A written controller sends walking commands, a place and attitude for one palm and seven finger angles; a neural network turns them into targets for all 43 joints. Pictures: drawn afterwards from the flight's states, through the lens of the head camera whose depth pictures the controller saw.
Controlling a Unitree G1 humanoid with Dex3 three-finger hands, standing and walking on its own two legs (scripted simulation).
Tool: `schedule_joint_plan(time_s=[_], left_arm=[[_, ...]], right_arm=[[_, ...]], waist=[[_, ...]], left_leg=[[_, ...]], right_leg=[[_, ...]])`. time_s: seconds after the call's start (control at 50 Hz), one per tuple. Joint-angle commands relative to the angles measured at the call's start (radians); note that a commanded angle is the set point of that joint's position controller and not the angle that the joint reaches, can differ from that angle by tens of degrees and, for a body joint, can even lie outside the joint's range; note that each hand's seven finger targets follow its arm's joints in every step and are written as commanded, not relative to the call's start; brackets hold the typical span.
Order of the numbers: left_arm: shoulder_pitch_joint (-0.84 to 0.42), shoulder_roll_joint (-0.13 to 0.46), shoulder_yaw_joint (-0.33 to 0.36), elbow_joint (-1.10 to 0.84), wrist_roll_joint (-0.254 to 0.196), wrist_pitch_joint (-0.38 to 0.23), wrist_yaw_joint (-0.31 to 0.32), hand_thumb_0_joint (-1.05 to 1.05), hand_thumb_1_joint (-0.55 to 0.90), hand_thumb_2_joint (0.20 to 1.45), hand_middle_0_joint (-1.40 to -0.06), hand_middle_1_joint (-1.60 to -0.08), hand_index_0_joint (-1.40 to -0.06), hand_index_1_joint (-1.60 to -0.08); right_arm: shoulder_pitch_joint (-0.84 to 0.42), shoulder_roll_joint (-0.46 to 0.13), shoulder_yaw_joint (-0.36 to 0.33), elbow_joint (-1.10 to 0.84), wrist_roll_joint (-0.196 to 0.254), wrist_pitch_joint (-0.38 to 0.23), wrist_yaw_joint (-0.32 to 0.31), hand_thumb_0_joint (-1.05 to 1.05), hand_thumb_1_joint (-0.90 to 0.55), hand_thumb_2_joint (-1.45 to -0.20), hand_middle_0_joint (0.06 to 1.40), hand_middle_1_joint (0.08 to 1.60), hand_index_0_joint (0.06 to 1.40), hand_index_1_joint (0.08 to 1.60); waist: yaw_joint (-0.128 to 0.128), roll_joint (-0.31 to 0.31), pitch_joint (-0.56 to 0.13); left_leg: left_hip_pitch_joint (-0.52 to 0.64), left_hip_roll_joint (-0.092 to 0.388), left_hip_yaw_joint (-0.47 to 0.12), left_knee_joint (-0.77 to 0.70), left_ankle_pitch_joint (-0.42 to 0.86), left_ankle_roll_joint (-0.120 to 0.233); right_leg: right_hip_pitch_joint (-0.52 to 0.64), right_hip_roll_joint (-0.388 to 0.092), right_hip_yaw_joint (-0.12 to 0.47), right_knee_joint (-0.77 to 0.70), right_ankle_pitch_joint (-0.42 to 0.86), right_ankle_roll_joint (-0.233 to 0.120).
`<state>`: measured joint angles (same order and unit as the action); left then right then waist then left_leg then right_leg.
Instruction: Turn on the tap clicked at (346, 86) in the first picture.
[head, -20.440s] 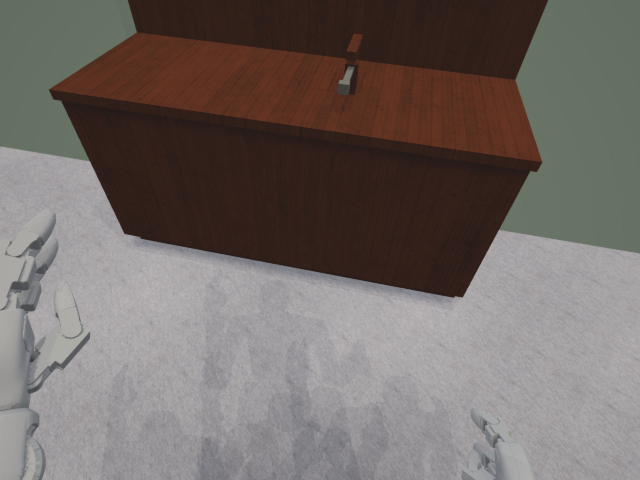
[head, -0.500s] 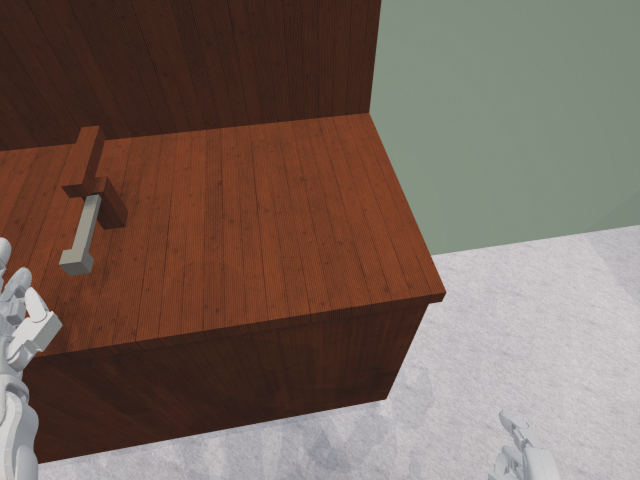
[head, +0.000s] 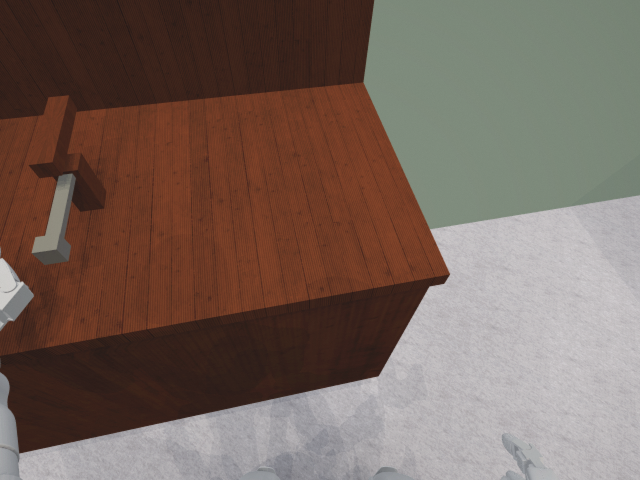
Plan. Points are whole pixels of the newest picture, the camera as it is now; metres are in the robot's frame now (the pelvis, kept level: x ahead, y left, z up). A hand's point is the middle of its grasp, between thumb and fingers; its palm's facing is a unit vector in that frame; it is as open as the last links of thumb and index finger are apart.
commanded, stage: reach beside the lever's end, fingers flat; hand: left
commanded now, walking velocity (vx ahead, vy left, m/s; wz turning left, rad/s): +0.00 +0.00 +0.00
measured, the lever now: (52, 249) +0.37 +0.36 +0.05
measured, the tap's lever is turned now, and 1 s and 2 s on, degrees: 0 0 8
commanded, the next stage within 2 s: push the lever round in 0.66 s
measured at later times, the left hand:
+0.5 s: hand (24, 276) +0.33 +0.39 +0.03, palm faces +0.46 -0.88 -0.12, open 7.8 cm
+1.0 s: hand (31, 285) +0.32 +0.37 +0.04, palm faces +0.49 -0.87 -0.12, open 7.8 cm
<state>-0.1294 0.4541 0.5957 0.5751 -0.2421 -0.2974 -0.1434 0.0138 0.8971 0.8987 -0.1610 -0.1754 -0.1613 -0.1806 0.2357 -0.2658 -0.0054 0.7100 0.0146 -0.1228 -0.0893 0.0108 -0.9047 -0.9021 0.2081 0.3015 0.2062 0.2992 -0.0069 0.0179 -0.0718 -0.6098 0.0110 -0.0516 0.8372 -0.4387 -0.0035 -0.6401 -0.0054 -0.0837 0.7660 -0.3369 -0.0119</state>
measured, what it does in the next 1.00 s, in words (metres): stands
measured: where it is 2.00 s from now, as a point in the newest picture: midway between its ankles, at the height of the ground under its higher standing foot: outside the picture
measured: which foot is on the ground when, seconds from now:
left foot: down 0.00-1.00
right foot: down 0.00-1.00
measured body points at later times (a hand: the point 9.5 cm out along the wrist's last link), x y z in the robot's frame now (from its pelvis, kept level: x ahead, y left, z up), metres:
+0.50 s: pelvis -0.01 +0.02 -0.02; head +0.09 +0.04 +0.42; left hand +0.30 +0.43 +0.04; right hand +0.08 -0.26 -0.12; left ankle -0.02 +0.12 -0.70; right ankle +0.02 -0.12 -0.70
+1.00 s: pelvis -0.01 +0.01 -0.02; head +0.08 +0.03 +0.42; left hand +0.29 +0.42 +0.04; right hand +0.11 -0.26 -0.12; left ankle -0.02 +0.12 -0.70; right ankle +0.02 -0.12 -0.70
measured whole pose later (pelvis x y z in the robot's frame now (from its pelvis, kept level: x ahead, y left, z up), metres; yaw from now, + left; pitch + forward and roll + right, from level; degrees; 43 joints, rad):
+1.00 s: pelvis -0.01 +0.01 -0.02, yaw +0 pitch +16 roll -3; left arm -0.22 0.49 0.63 0.67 -0.22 -0.35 -0.18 0.01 0.90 0.90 -0.15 -0.15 -0.15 -0.15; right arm 0.25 -0.27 0.00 0.66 0.01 -0.07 -0.07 0.01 -0.90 -0.90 0.21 0.30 0.21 0.30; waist -0.02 0.01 -0.11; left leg -0.76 0.02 -0.06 0.96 -0.48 0.00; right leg -0.78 0.00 -0.09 0.86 -0.36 0.00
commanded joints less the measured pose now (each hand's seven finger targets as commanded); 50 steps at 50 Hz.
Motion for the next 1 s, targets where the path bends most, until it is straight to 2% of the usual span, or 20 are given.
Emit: schedule_joint_plan(time_s=[0.0,0.12,0.14,0.16,0.2,0.24,0.3,0.34,0.38,0.42,0.44,0.52,0.54,0.64,0.68,0.72,0.74,0.8,0.86,0.98], left_arm=[[-0.206,0.33,0.093,-0.141,-0.017,-0.081,-0.02,0.0,0.9,0.9,-0.152,-0.155,-0.152,-0.155],[-0.295,0.422,0.143,-0.056,0.006,-0.121,-0.029,0.0,0.9,0.9,-0.15,-0.15,-0.15,-0.15],[-0.33,0.464,0.166,-0.051,0.018,-0.132,-0.027,0.0,0.9,0.9,-0.15,-0.15,-0.15,-0.15],[-0.361,0.455,0.15,-0.046,0.019,-0.14,-0.033,0.0,0.9,0.9,-0.15,-0.15,-0.15,-0.15],[-0.354,0.469,0.157,-0.012,0.019,-0.149,-0.051,0.0,0.9,0.9,-0.15,-0.15,-0.15,-0.15],[-0.383,0.501,0.169,0.011,0.029,-0.158,-0.065,0.0,0.9,0.9,-0.15,-0.15,-0.15,-0.15],[-0.365,0.463,0.132,-0.021,0.015,-0.154,-0.091,0.0,0.9,0.9,-0.15,-0.15,-0.15,-0.15],[-0.333,0.474,0.15,-0.022,0.007,-0.143,-0.094,0.0,0.9,0.9,-0.15,-0.15,-0.15,-0.15],[-0.289,0.462,0.158,-0.016,-0.006,-0.126,-0.094,0.0,0.9,0.9,-0.15,-0.15,-0.15,-0.15],[-0.252,0.443,0.16,-0.023,-0.014,-0.114,-0.085,0.0,0.9,0.9,-0.15,-0.15,-0.15,-0.15],[-0.24,0.467,0.188,-0.013,-0.01,-0.111,-0.073,0.0,0.9,0.9,-0.15,-0.15,-0.15,-0.15],[-0.249,0.42,0.151,-0.067,-0.001,-0.114,-0.041,0.0,0.9,0.9,-0.15,-0.15,-0.15,-0.15],[-0.259,0.44,0.168,-0.083,0.01,-0.121,-0.03,0.0,0.9,0.9,-0.15,-0.15,-0.15,-0.15],[-0.276,0.398,0.126,-0.145,0.013,-0.149,-0.025,0.0,0.9,0.9,-0.15,-0.15,-0.15,-0.15],[-0.279,0.379,0.11,-0.123,0.007,-0.142,-0.036,0.0,0.9,0.9,-0.15,-0.15,-0.15,-0.15],[-0.297,0.401,0.129,-0.07,0.0,-0.131,-0.047,0.0,0.9,0.9,-0.15,-0.15,-0.15,-0.15],[-0.294,0.418,0.141,-0.065,0.003,-0.128,-0.049,0.0,0.9,0.9,-0.15,-0.15,-0.15,-0.15],[-0.281,0.387,0.106,-0.116,-0.002,-0.118,-0.059,0.0,0.9,0.9,-0.15,-0.15,-0.15,-0.15],[-0.278,0.387,0.105,-0.121,0.004,-0.114,-0.045,0.0,0.9,0.9,-0.15,-0.15,-0.15,-0.15],[-0.32,0.354,0.084,-0.101,0.003,-0.117,-0.018,0.0,0.9,0.9,-0.15,-0.15,-0.15,-0.15]], right_arm=[[0.037,-0.168,-0.058,-0.109,-0.001,-0.03,-0.01,0.0,-0.9,-0.9,0.2,0.3,0.2,0.3],[0.061,-0.181,-0.058,-0.108,-0.01,-0.01,-0.004,0.0,-0.9,-0.9,0.2,0.3,0.2,0.3],[0.063,-0.182,-0.055,-0.098,-0.01,-0.004,-0.006,0.0,-0.9,-0.9,0.2,0.3,0.2,0.3],[0.072,-0.185,-0.055,-0.1,-0.014,-0.001,-0.003,0.0,-0.9,-0.9,0.2,0.3,0.2,0.3],[0.077,-0.188,-0.055,-0.103,-0.014,0.004,0.0,0.0,-0.9,-0.9,0.2,0.3,0.2,0.3],[0.086,-0.192,-0.054,-0.093,-0.014,0.011,0.0,0.0,-0.9,-0.9,0.2,0.3,0.2,0.3],[0.093,-0.194,-0.058,-0.113,-0.014,0.014,0.009,0.0,-0.9,-0.9,0.2,0.3,0.2,0.3],[0.106,-0.2,-0.06,-0.113,-0.013,0.018,0.009,0.0,-0.9,-0.9,0.2,0.3,0.2,0.3],[0.114,-0.199,-0.064,-0.118,-0.011,0.023,0.014,0.0,-0.9,-0.9,0.2,0.3,0.2,0.3],[0.109,-0.194,-0.065,-0.129,-0.008,0.024,0.018,0.0,-0.9,-0.9,0.2,0.3,0.2,0.3],[0.108,-0.194,-0.063,-0.127,-0.007,0.027,0.017,0.0,-0.9,-0.9,0.2,0.3,0.2,0.3],[0.099,-0.188,-0.062,-0.142,-0.01,0.028,0.025,0.0,-0.9,-0.9,0.2,0.3,0.2,0.3],[0.1,-0.187,-0.063,-0.136,-0.01,0.03,0.023,0.0,-0.9,-0.9,0.2,0.3,0.2,0.3],[0.095,-0.181,-0.062,-0.133,-0.014,0.028,0.018,0.0,-0.9,-0.9,0.2,0.3,0.2,0.3],[0.09,-0.18,-0.06,-0.131,-0.014,0.027,0.014,0.0,-0.9,-0.9,0.2,0.3,0.2,0.3],[0.086,-0.184,-0.057,-0.125,-0.011,0.027,0.006,0.0,-0.9,-0.9,0.2,0.3,0.2,0.3],[0.085,-0.182,-0.054,-0.123,-0.007,0.029,0.002,0.0,-0.9,-0.9,0.2,0.3,0.2,0.3],[0.08,-0.176,-0.055,-0.139,-0.008,0.02,0.003,0.0,-0.9,-0.9,0.2,0.3,0.2,0.3],[0.086,-0.175,-0.053,-0.137,-0.009,0.022,0.004,0.0,-0.9,-0.9,0.2,0.3,0.2,0.3],[0.074,-0.172,-0.051,-0.133,-0.007,0.022,0.002,0.0,-0.9,-0.9,0.2,0.3,0.2,0.3]], waist=[[-0.002,0.048,-0.28],[-0.007,0.081,-0.305],[-0.006,0.125,-0.303],[-0.019,0.105,-0.328],[-0.017,0.115,-0.34],[-0.016,0.162,-0.343],[-0.012,0.189,-0.391],[-0.002,0.183,-0.416],[0.0,0.129,-0.415],[0.005,0.119,-0.394],[0.015,0.125,-0.375],[-0.001,0.132,-0.341],[0.0,0.147,-0.331],[-0.014,0.178,-0.34],[-0.021,0.159,-0.332],[-0.025,0.098,-0.305],[-0.016,0.124,-0.3],[-0.006,0.167,-0.353],[-0.013,0.133,-0.357],[-0.025,0.106,-0.323]], left_leg=[[0.045,-0.022,-0.003,-0.088,0.367,0.019],[-0.005,-0.021,-0.007,-0.052,0.322,0.019],[-0.005,-0.018,-0.011,-0.046,0.328,0.016],[-0.007,-0.019,-0.01,-0.037,0.326,0.019],[-0.02,-0.018,-0.01,-0.022,0.328,0.018],[-0.017,-0.012,-0.012,-0.007,0.351,0.015],[0.038,-0.008,-0.02,-0.007,0.4,0.004],[0.058,-0.002,-0.03,-0.001,0.464,-0.001],[0.043,0.0,-0.03,-0.002,0.475,-0.002],[0.022,-0.001,-0.028,-0.011,0.445,-0.001],[0.01,0.0,-0.029,-0.014,0.445,0.0],[0.008,0.0,-0.03,-0.028,0.405,-0.004],[0.016,0.005,-0.033,-0.027,0.416,-0.005],[0.061,0.007,-0.035,-0.022,0.434,-0.012],[0.042,0.002,-0.034,-0.024,0.396,-0.011],[-0.016,-0.003,-0.029,-0.025,0.318,0.001],[-0.016,-0.002,-0.029,-0.027,0.316,0.003],[0.034,-0.006,-0.025,-0.029,0.372,-0.004],[0.029,-0.001,-0.03,-0.02,0.402,-0.003],[-0.014,-0.006,-0.021,-0.023,0.313,0.006]], right_leg=[[0.196,0.017,0.036,-0.037,0.258,-0.004],[0.141,0.022,0.042,-0.001,0.197,-0.008],[0.13,0.022,0.044,0.005,0.191,-0.012],[0.126,0.022,0.044,0.015,0.193,-0.009],[0.107,0.025,0.043,0.028,0.186,-0.011],[0.085,0.026,0.044,0.041,0.187,-0.015],[0.07,0.032,0.035,0.041,0.184,-0.018],[0.077,0.035,0.031,0.042,0.203,-0.018],[0.085,0.037,0.027,0.041,0.216,-0.012],[0.086,0.038,0.024,0.038,0.202,-0.01],[0.089,0.037,0.026,0.035,0.201,-0.012],[0.063,0.039,0.021,0.035,0.165,-0.012],[0.055,0.04,0.022,0.035,0.162,-0.014],[0.039,0.041,0.025,0.034,0.153,-0.017],[0.036,0.04,0.024,0.035,0.142,-0.016],[0.046,0.037,0.025,0.031,0.129,-0.014],[0.055,0.035,0.03,0.027,0.131,-0.016],[0.08,0.033,0.03,0.025,0.162,-0.018],[0.078,0.034,0.027,0.034,0.183,-0.014],[0.071,0.031,0.033,0.029,0.156,-0.011]])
